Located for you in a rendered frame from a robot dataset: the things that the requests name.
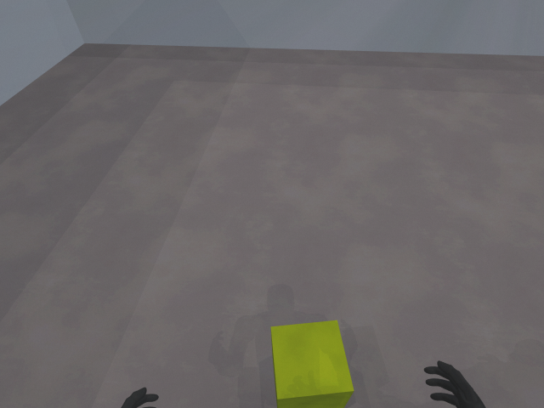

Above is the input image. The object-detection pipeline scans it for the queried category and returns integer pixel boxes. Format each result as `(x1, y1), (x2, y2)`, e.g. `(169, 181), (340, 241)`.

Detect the carton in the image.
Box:
(271, 320), (354, 408)

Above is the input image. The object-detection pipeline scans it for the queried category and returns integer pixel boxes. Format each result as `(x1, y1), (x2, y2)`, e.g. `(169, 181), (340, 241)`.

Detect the robot left hand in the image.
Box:
(122, 388), (159, 408)

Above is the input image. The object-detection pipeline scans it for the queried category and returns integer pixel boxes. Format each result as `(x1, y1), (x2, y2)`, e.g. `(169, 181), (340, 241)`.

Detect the robot right hand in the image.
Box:
(424, 361), (486, 408)

